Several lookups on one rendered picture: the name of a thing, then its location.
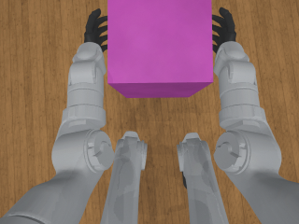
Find carton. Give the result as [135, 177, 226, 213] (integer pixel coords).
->
[107, 0, 214, 98]

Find left robot shin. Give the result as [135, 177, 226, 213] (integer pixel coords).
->
[114, 131, 140, 159]

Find right robot hand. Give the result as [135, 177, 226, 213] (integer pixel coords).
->
[211, 7, 236, 54]

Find robot left upper arm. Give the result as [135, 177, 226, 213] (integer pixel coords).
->
[0, 128, 115, 224]

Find robot right upper arm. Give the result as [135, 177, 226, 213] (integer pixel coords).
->
[213, 129, 299, 224]

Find robot right forearm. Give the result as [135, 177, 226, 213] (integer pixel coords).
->
[213, 41, 277, 141]

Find robot left forearm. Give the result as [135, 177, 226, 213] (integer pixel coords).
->
[51, 42, 107, 160]

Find robot right thigh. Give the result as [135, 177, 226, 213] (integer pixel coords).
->
[177, 137, 229, 224]

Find left robot hand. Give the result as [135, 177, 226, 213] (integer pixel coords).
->
[84, 8, 108, 52]

